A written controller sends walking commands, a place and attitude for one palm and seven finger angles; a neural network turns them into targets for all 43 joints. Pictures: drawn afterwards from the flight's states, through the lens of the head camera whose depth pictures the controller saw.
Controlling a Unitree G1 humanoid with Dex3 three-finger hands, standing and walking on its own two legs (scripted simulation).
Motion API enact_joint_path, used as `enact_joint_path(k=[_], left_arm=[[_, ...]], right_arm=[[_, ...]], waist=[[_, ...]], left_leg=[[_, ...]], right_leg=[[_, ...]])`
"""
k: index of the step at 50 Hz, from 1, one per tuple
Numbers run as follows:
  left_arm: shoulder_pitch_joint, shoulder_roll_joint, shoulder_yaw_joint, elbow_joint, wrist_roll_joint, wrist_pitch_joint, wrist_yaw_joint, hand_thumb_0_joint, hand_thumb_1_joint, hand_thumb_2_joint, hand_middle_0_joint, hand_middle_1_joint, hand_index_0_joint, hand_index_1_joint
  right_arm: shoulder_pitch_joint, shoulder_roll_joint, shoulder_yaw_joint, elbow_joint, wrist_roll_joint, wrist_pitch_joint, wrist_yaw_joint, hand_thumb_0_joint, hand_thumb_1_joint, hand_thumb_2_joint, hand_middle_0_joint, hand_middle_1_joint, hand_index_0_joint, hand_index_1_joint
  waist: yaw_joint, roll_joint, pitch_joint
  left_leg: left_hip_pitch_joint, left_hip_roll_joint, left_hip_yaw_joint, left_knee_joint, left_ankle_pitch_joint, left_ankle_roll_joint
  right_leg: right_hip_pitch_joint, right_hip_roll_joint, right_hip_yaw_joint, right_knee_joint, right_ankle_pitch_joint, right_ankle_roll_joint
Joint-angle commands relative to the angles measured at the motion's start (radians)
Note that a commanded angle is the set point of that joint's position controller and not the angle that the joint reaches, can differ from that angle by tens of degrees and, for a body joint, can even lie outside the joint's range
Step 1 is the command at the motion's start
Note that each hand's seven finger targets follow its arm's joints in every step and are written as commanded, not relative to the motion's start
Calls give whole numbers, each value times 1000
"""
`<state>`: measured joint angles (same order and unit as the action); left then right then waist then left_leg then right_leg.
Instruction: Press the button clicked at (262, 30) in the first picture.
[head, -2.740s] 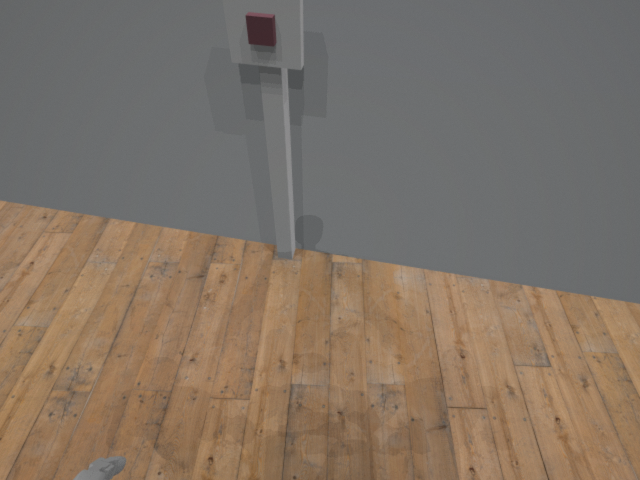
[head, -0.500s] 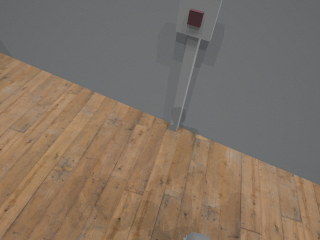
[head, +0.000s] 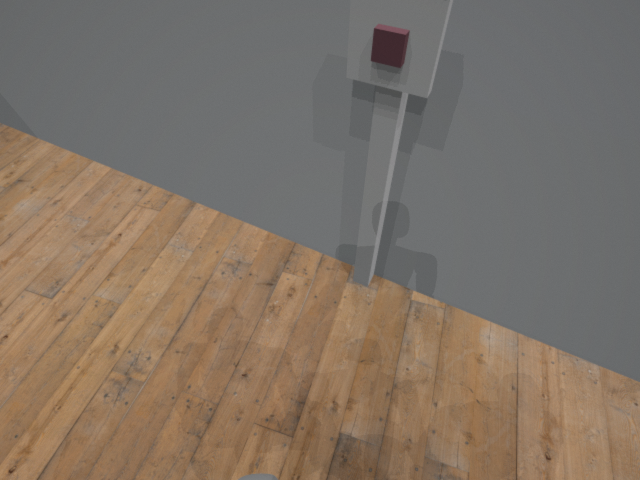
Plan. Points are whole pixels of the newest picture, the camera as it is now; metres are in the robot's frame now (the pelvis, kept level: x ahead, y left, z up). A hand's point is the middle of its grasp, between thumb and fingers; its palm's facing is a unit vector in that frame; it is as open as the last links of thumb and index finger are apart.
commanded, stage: turn to face it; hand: left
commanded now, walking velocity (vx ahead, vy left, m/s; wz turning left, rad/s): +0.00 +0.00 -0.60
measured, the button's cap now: (390, 45) +0.83 -0.09 +0.13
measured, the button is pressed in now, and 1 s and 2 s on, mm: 0 0 0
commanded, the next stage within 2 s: take the last steps up to it in 0.52 s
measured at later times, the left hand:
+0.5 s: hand (159, 479) +0.14 +0.24 -0.16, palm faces -0.19 -0.96 -0.22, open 7.4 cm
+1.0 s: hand (212, 464) +0.17 +0.17 -0.16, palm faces -0.33 -0.93 -0.18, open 7.3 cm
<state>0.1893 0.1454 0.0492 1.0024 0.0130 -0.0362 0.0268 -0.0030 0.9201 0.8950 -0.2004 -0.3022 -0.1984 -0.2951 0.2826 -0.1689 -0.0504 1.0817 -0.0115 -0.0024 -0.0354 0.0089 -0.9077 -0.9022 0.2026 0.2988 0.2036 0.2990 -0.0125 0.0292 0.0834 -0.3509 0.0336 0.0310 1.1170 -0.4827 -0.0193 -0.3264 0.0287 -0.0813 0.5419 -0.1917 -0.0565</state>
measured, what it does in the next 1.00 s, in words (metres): steps on the spot, turning right: left foot, then right foot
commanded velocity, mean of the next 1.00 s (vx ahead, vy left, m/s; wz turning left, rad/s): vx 0.12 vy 0.01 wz -0.25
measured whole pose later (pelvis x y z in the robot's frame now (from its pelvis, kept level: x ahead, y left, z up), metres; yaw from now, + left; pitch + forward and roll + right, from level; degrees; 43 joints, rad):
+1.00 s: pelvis +0.09 +0.01 +0.01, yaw -23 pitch -1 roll -2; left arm 0.31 0.17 0.04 1.07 0.03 -0.04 0.00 0.00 0.92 0.90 -0.20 -0.30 -0.20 -0.30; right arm 0.28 -0.18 -0.06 1.07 -0.02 0.01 0.02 0.01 -0.91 -0.90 0.20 0.30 0.20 0.30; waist 0.00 0.01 0.01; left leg -0.40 0.10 0.10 0.76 -0.34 -0.04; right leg -0.08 0.01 -0.05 0.40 -0.31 -0.01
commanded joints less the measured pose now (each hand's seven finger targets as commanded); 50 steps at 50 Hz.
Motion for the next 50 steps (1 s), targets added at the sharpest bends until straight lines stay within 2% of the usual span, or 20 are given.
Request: enact_joint_path(k=[1,7,9,11,12,13,14,16,18,21,28,31,32,33,34,35,37,39,46,50], left_arm=[[46,172,40,-49,11,16,3,0,900,900,-200,-300,-200,-300],[57,228,65,-79,13,43,-14,0,900,900,-200,-300,-200,-300],[46,233,69,-91,11,50,-15,0,900,900,-200,-300,-200,-300],[29,212,64,-108,2,59,-16,0,900,900,-200,-300,-200,-300],[36,169,57,-127,-5,63,-22,0,900,900,-200,-300,-200,-300],[40,133,51,-145,-5,62,-33,0,900,900,-200,-300,-200,-300],[26,177,61,-131,11,75,-28,0,900,900,-200,-300,-200,-300],[77,175,75,-100,16,81,-41,0,900,900,-200,-300,-200,-300],[105,152,67,-85,14,84,-45,0,900,900,-200,-300,-200,-300],[62,133,54,-99,9,86,-41,0,900,900,-200,-300,-200,-300],[-22,113,30,-118,8,76,-37,0,900,900,-200,-300,-200,-300],[64,135,34,-87,9,56,-32,0,900,900,-200,-300,-200,-300],[126,196,44,-65,15,40,-25,0,900,900,-200,-300,-200,-300],[162,294,58,-46,19,27,-13,0,900,900,-200,-300,-200,-300],[211,293,50,-36,4,32,-10,0,900,900,-200,-300,-200,-300],[184,278,53,-26,8,27,-7,0,900,900,-200,-300,-200,-300],[110,209,34,-36,7,20,-8,0,900,900,-200,-300,-200,-300],[70,186,27,-42,8,6,-10,0,900,900,-200,-300,-200,-300],[167,190,26,29,12,-14,-15,0,900,900,-200,-300,-200,-300],[148,200,32,51,13,-12,-16,0,900,900,-200,-300,-200,-300]], right_arm=[[55,-35,-5,-69,-10,17,5,0,-900,-900,200,300,200,300],[-65,-81,-13,-153,-1,8,8,0,-900,-900,200,300,200,300],[-56,-85,-13,-158,3,2,3,0,-900,-900,200,300,200,300],[-15,-114,-17,-150,7,-11,-6,0,-900,-900,200,300,200,300],[-3,-176,-29,-157,0,-18,-10,0,-900,-900,200,300,200,300],[-14,-257,-44,-185,-7,-11,-5,0,-900,-900,200,300,200,300],[-58,-237,-41,-187,-12,-9,-6,0,-900,-900,200,300,200,300],[-154,-186,-24,-218,-15,-13,-9,0,-900,-900,200,300,200,300],[-158,-161,-17,-218,-12,-20,-8,0,-900,-900,200,300,200,300],[-72,-164,-22,-186,-13,-23,-7,0,-900,-900,200,300,200,300],[7,-204,-45,-124,-18,-6,4,0,-900,-900,200,300,200,300],[-10,-205,-45,-114,-10,-1,9,0,-900,-900,200,300,200,300],[11,-166,-36,-115,-1,-2,16,0,-900,-900,200,300,200,300],[-14,-77,-9,-149,-1,-3,23,0,-900,-900,200,300,200,300],[-89,-99,-7,-167,-7,12,14,0,-900,-900,200,300,200,300],[-104,-95,-7,-160,-9,15,16,0,-900,-900,200,300,200,300],[-78,-115,-18,-123,-18,8,30,0,-900,-900,200,300,200,300],[-21,-99,-18,-87,-22,2,40,0,-900,-900,200,300,200,300],[-80,-69,-15,-102,-15,-16,53,0,-900,-900,200,300,200,300],[-34,-63,-11,-93,-9,-32,53,0,-900,-900,200,300,200,300]], waist=[[-10,-136,-102],[24,-176,-124],[10,-164,-130],[-18,-123,-140],[-28,44,-137],[-25,272,-93],[-24,245,-57],[42,86,-30],[50,84,-61],[13,122,-92],[-31,177,-96],[23,115,-132],[45,-26,-195],[62,-313,-193],[106,-234,-173],[90,-311,-133],[48,-188,-45],[17,-164,-37],[50,-152,18],[12,-148,20]], left_leg=[[-4,43,7,-137,64,-31],[18,6,16,-355,82,-30],[86,-6,19,-470,129,-30],[272,17,16,-683,222,-20],[354,170,-154,-795,176,36],[289,389,-366,-900,206,127],[171,434,-369,-923,218,166],[127,322,-189,-880,321,158],[162,265,-62,-841,487,143],[270,271,-22,-792,692,163],[301,307,16,-727,768,157],[220,262,75,-599,666,82],[92,212,129,-457,449,22],[-183,87,182,-267,-76,-34],[-199,80,50,-154,-161,-31],[-255,79,18,-81,-123,-25],[-272,94,4,-24,38,-28],[-219,99,31,-66,120,-37],[-173,79,64,-317,135,-29],[-1,57,86,-504,175,-11]], right_leg=[[-31,-254,289,-254,278,-137],[15,-220,402,-236,89,-124],[11,-202,411,-196,110,-103],[-85,-146,378,-117,83,-40],[-220,-50,297,10,-64,10],[-287,38,128,260,-327,64],[-260,-11,135,444,-363,85],[-246,-37,121,619,-253,93],[-235,-55,97,652,-191,108],[-226,-67,71,552,-218,121],[-70,-58,-8,199,-255,96],[138,-53,-20,-102,-1,76],[330,-168,104,-189,154,43],[459,-406,377,-218,384,-53],[363,-435,381,-218,359,-134],[330,-390,407,-252,219,-144],[257,-323,320,-291,21,-126],[204,-285,236,-307,1,-99],[208,-300,268,-346,-77,-126],[138,-280,233,-294,-131,-95]])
